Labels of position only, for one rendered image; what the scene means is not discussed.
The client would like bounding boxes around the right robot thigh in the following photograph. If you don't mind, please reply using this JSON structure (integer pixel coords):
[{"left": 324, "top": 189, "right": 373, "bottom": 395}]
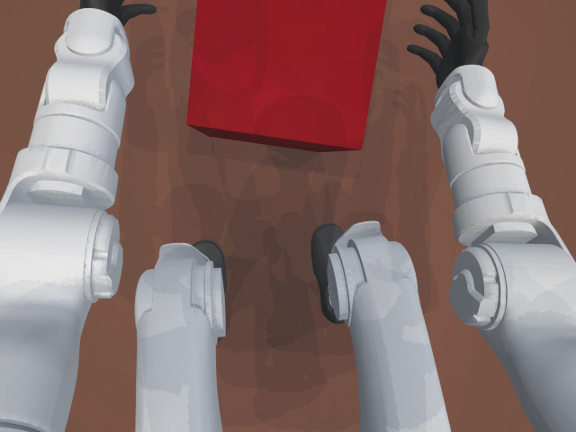
[{"left": 328, "top": 235, "right": 451, "bottom": 432}]

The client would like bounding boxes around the robot left upper arm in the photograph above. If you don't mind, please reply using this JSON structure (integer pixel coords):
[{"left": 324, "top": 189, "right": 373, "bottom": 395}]
[{"left": 0, "top": 202, "right": 123, "bottom": 432}]

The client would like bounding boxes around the robot right forearm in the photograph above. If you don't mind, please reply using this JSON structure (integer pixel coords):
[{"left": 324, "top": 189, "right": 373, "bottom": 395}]
[{"left": 430, "top": 65, "right": 576, "bottom": 264}]

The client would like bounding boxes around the robot left forearm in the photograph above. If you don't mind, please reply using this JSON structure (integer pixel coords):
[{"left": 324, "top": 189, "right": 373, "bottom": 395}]
[{"left": 0, "top": 8, "right": 135, "bottom": 213}]

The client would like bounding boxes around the robot right hand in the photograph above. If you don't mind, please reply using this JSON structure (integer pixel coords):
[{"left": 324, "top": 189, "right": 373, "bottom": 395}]
[{"left": 407, "top": 0, "right": 490, "bottom": 89}]

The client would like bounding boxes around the robot left hand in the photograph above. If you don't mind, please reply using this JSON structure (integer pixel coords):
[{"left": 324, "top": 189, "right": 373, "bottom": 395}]
[{"left": 79, "top": 0, "right": 157, "bottom": 27}]

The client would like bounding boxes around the carton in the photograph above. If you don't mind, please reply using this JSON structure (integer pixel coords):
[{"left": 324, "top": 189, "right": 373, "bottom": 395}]
[{"left": 186, "top": 0, "right": 387, "bottom": 152}]

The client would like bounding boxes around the right robot shin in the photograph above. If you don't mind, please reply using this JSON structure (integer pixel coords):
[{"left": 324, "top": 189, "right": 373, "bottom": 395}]
[{"left": 327, "top": 220, "right": 418, "bottom": 308}]

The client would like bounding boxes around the robot right upper arm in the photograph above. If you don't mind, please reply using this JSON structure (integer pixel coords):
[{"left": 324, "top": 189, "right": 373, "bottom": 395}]
[{"left": 449, "top": 242, "right": 576, "bottom": 432}]

